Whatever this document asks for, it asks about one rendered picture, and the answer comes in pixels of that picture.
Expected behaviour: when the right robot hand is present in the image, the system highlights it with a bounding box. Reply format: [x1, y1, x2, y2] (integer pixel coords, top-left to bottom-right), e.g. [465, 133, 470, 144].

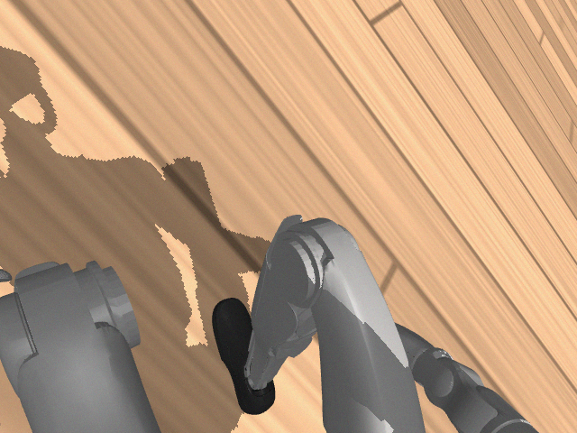
[395, 323, 435, 371]

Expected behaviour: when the right robot arm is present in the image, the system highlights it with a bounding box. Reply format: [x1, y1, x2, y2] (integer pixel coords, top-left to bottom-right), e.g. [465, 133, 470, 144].
[412, 348, 539, 433]

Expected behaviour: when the right robot foot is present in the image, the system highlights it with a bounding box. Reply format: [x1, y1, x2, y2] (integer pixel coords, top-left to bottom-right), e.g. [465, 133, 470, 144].
[212, 298, 275, 415]

